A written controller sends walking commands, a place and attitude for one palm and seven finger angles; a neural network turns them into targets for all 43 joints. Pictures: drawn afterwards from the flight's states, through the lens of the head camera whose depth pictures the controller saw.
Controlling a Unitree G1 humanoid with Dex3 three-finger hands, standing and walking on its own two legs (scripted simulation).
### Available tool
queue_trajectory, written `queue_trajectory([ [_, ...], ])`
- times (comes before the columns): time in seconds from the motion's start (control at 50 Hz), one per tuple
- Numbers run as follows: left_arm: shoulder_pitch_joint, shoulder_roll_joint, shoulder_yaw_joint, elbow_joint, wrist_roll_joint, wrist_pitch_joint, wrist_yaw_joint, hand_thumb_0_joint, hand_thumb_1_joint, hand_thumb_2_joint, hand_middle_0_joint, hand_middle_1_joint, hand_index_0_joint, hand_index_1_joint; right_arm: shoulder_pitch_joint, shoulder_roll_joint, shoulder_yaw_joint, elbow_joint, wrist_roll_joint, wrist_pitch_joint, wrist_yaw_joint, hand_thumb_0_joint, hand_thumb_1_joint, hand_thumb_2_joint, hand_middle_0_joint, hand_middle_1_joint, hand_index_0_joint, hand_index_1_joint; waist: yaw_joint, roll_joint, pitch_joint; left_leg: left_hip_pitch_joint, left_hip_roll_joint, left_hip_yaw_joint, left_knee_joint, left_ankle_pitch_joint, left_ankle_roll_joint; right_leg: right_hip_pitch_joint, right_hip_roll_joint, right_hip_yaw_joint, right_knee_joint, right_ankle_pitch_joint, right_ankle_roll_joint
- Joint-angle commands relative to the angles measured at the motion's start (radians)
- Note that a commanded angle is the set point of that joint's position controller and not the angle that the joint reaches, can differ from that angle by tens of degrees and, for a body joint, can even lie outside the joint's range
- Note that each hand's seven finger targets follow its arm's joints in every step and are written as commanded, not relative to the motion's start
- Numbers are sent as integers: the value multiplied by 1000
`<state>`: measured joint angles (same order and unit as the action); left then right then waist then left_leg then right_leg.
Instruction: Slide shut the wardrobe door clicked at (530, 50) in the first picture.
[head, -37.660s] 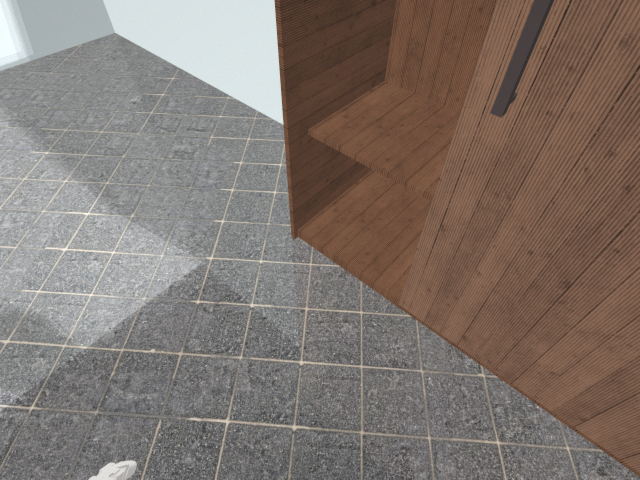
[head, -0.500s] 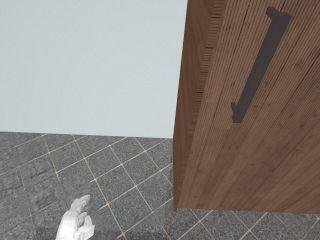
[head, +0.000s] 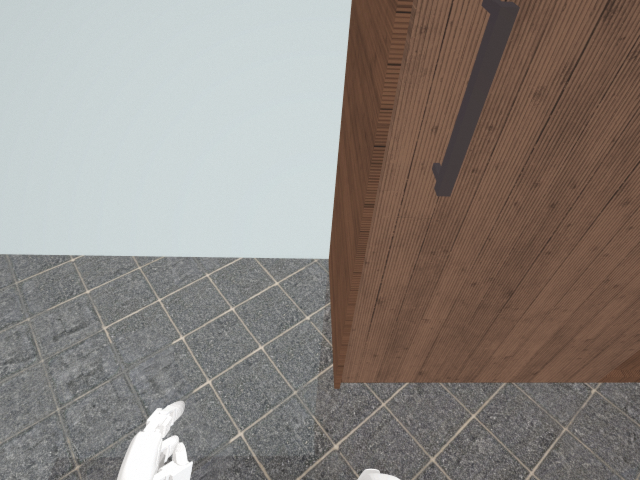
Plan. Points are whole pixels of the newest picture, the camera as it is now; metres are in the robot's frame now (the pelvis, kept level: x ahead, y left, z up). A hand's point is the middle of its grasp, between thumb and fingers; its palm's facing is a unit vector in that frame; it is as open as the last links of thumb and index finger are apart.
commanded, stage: step back with the hand held close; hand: right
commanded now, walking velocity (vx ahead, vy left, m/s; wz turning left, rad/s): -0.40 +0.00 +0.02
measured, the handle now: (464, 107) +0.53 -0.18 +0.23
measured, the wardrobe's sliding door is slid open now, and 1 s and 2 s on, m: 0.00 0.00 0.00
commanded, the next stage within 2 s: stop stepping back and stand still in 0.10 s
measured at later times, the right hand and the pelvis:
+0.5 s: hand out of the picture +0.04 -0.29 +0.19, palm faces +0.47 +0.78 -0.42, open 7.4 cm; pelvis -0.16 -0.03 +0.01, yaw +2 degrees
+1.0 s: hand out of the picture -0.03 -0.32 +0.19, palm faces +0.45 +0.79 -0.42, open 7.4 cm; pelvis -0.24 -0.06 +0.02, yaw +3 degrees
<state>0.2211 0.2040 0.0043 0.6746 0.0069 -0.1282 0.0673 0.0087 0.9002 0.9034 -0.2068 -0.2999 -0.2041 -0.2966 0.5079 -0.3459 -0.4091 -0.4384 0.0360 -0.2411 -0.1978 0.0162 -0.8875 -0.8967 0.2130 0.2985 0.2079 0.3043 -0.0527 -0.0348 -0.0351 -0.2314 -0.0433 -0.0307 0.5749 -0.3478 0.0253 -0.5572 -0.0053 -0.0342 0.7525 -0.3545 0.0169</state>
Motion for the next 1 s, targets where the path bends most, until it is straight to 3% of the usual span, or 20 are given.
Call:
queue_trajectory([
  [0.0, -146, 91, 24, -170, 1, -42, 23, 0, 900, 900, -200, -300, -200, -300, -193, -248, -73, -164, -24, -23, -5, 0, -900, -900, 200, 300, 200, 300, 45, 244, -61, 21, 308, -208, -151, 971, 95, 57, 8, 24, 205, -52, 22],
  [0.08, -170, 93, 16, -178, 2, -5, 35, 0, 900, 900, -200, -300, -200, -300, -161, -255, -102, -148, -20, -19, 1, 0, -900, -900, 200, 300, 200, 300, 35, 164, -69, 85, 263, -158, -106, 985, 92, 155, 23, -16, -42, -15, 18],
  [0.14, -133, 113, 33, -209, -11, 18, 35, 0, 900, 900, -200, -300, -200, -300, -46, -257, -123, -252, -3, -21, 11, 0, -900, -900, 200, 300, 200, 300, 50, 77, -175, 141, 175, -86, 3, 858, 26, 305, -16, -30, -347, 363, 13],
  [0.18, -119, 144, 59, -250, -22, 19, 22, 0, 900, 900, -200, -300, -200, -300, 50, -279, -167, -330, 11, -28, 19, 0, -900, -900, 200, 300, 200, 300, 26, -148, -257, -49, 40, -28, 113, 203, -45, 495, -249, 149, -328, 986, -63],
  [0.22, -92, 135, 77, -270, -21, -10, 0, 0, 900, 900, -200, -300, -200, -300, 208, -267, -200, -309, 28, -28, 28, 0, -900, -900, 200, 300, 200, 300, 17, -195, -299, -142, 6, -1, 208, -136, -42, 539, -309, 168, -332, 1001, -101],
  [0.24, -91, 131, 64, -273, 3, -16, 0, 0, 900, 900, -200, -300, -200, -300, 184, -271, -198, -376, 30, -24, 32, 0, -900, -900, 200, 300, 200, 300, 36, -279, -254, -127, 23, 12, 283, -166, -59, 426, -322, 206, -384, 862, -115],
  [0.34, -66, 134, 48, -228, -13, -51, 4, 0, 900, 900, -200, -300, -200, -300, 71, -226, -134, -351, 24, -1, 9, 0, -900, -900, 200, 300, 200, 300, 68, -147, -105, -22, 19, 74, -6, -37, -61, 310, -222, 110, -431, 209, -75],
  [0.4, -86, 141, 40, -214, -4, -23, 19, 0, 900, 900, -200, -300, -200, -300, -17, -232, -120, -217, 5, 26, 1, 0, -900, -900, 200, 300, 200, 300, 80, -121, -22, 123, 36, 74, -166, -55, 1, 107, -144, 86, -463, -326, -35],
  [0.44, -100, 143, 49, -207, 14, 7, 26, 0, 900, 900, -200, -300, -200, -300, -106, -225, -99, -156, -5, 49, 2, 0, -900, -900, 200, 300, 200, 300, 85, 9, 51, -58, 158, -130, -286, -333, 98, 105, -69, 37, -230, -308, -24],
  [0.48, -109, 126, 48, -174, 6, 17, 27, 0, 900, 900, -200, -300, -200, -300, -154, -220, -61, -151, -11, 65, -3, 0, -900, -900, 200, 300, 200, 300, 58, 256, 82, -244, 356, -433, -461, -567, 194, 137, -5, -17, 192, -114, -8],
  [0.54, -103, 127, 33, -162, 9, 8, 23, 0, 900, 900, -200, -300, -200, -300, -196, -224, -61, -150, -6, 44, -4, 0, -900, -900, 200, 300, 200, 300, 67, 177, 63, -112, 357, -312, -413, -307, 185, 6, -45, 15, 330, -48, -7],
  [0.58, -100, 112, 22, -160, 10, 17, 22, 0, 900, 900, -200, -300, -200, -300, -186, -230, -62, -128, -20, 34, -5, 0, -900, -900, 200, 300, 200, 300, 70, 163, 61, -197, 321, -185, -406, -356, 133, 103, -65, -11, 219, -50, -14],
  [0.66, -113, 117, 37, -174, 5, 9, 40, 0, 900, 900, -200, -300, -200, -300, -163, -252, -88, -173, -21, 25, -12, 0, -900, -900, 200, 300, 200, 300, 57, 199, 41, -271, 305, -149, -383, -449, 133, 271, -57, -80, -7, -105, -33],
  [0.7, -75, 127, 38, -176, 11, -6, 41, 0, 900, 900, -200, -300, -200, -300, -162, -261, -107, -256, -16, 13, -21, 0, -900, -900, 200, 300, 200, 300, 81, 24, -48, -190, 221, -61, -167, -332, 102, 395, -34, -75, -250, -89, -44],
  [0.72, -55, 141, 43, -190, 10, -14, 46, 0, 900, 900, -200, -300, -200, -300, -141, -260, -112, -292, -10, 0, -23, 0, -900, -900, 200, 300, 200, 300, 90, -127, -59, -202, 143, 5, 49, -267, 61, 436, -81, 26, -395, -176, -71],
  [0.74, -68, 170, 48, -210, 13, -17, 40, 0, 900, 900, -200, -300, -200, -300, -129, -245, -113, -340, -4, -14, -29, 0, -900, -900, 200, 300, 200, 300, 81, -416, -13, -376, 13, 127, 345, -228, -6, 468, -285, 373, -554, -328, -133],
  [0.76, -89, 150, 45, -222, 10, -25, 31, 0, 900, 900, -200, -300, -200, -300, -128, -260, -121, -356, -22, -25, -25, 0, -900, -900, 200, 300, 200, 300, 78, -381, 60, -425, 26, 47, 551, -157, -15, 348, -388, 519, -652, -372, -200],
  [0.78, -108, 143, 61, -213, 6, -32, 24, 0, 900, 900, -200, -300, -200, -300, -77, -277, -164, -313, -35, -27, -15, 0, -900, -900, 200, 300, 200, 300, 50, -214, 44, -399, 54, 32, 633, -65, -22, 325, -355, 386, -616, -229, -198],
  [0.86, -104, 122, 47, -165, -6, -31, 0, 0, 900, 900, -200, -300, -200, -300, -54, -204, -93, -233, -29, -6, 4, 0, -900, -900, 200, 300, 200, 300, 65, -132, 136, -351, 106, 65, 531, 27, -36, 185, -328, 299, -635, -370, -173],
  [0.98, -81, 114, 29, -168, -8, -6, 22, 0, 900, 900, -200, -300, -200, -300, -59, -194, -63, -189, -12, 40, 0, 0, -900, -900, 200, 300, 200, 300, 64, -202, 55, -96, 31, 199, 76, -83, -32, 260, -259, 114, -584, -251, -112],
])
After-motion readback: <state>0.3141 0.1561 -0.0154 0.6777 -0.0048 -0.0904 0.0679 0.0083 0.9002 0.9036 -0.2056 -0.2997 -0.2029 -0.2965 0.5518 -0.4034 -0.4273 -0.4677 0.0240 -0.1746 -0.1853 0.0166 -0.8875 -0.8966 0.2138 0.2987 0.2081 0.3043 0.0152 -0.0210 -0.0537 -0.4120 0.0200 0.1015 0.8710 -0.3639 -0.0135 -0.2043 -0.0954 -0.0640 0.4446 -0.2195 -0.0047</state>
